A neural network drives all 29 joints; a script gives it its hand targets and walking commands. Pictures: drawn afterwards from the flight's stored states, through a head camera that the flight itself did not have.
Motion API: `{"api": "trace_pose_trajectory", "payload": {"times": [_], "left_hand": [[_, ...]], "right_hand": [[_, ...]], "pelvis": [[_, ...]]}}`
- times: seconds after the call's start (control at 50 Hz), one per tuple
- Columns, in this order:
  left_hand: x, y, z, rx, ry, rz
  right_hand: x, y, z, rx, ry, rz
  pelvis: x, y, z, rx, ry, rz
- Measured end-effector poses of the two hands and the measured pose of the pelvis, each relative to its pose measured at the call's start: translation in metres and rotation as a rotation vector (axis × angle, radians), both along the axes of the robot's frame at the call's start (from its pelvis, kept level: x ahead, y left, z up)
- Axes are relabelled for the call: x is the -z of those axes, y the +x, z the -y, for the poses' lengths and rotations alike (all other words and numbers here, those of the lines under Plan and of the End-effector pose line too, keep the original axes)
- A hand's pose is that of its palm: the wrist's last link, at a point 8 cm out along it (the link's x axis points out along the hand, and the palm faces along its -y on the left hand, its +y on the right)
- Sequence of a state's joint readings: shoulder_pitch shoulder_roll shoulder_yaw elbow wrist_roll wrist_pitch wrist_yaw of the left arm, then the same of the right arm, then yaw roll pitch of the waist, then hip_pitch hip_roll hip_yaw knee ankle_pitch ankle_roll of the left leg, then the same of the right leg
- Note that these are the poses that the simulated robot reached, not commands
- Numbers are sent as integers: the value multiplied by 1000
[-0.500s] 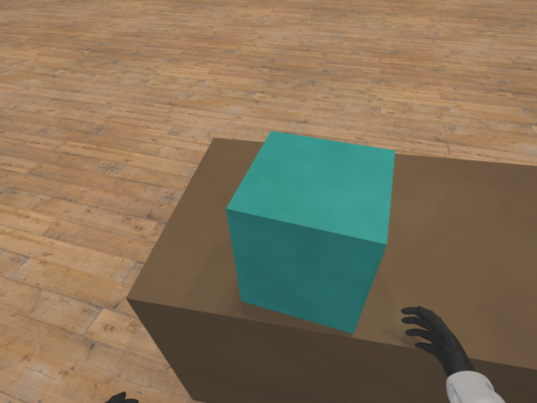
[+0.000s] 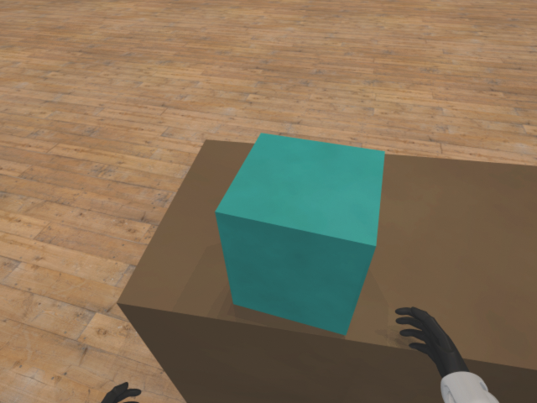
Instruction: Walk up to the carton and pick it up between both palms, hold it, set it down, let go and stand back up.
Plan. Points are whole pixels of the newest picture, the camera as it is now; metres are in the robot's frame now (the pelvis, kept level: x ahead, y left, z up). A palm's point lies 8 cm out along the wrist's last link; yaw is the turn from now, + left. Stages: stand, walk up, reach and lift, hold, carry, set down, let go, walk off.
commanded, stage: stand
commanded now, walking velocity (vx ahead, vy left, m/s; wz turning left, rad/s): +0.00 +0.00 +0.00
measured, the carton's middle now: (303, 233) +0.40 -0.04 +0.04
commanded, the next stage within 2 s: none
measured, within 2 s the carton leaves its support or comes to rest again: neither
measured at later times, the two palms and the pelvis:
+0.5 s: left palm out of the picture +0.13 +0.27 -0.07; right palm (447, 362) +0.21 -0.24 -0.02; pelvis +0.00 +0.00 +0.00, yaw -1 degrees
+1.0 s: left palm out of the picture +0.13 +0.26 -0.07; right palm (449, 364) +0.20 -0.24 -0.02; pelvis +0.00 +0.01 +0.00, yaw -2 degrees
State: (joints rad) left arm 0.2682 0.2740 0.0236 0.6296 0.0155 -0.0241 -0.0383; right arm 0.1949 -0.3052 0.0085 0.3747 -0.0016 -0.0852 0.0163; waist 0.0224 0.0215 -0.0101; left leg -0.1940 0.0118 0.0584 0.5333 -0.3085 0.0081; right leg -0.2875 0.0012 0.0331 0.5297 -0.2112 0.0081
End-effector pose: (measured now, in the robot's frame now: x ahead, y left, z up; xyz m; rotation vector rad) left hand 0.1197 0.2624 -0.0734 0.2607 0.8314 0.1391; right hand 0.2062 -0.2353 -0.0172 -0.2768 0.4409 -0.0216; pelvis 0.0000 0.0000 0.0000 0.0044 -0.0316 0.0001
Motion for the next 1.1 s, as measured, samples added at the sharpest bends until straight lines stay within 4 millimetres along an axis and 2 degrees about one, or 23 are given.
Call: {"api": "trace_pose_trajectory", "payload": {"times": [1.1], "left_hand": [[-4,16,-1,39,3,22]], "right_hand": [[0,-4,5,45,-2,2]], "pelvis": [[1,-1,-5,44,3,3]]}}
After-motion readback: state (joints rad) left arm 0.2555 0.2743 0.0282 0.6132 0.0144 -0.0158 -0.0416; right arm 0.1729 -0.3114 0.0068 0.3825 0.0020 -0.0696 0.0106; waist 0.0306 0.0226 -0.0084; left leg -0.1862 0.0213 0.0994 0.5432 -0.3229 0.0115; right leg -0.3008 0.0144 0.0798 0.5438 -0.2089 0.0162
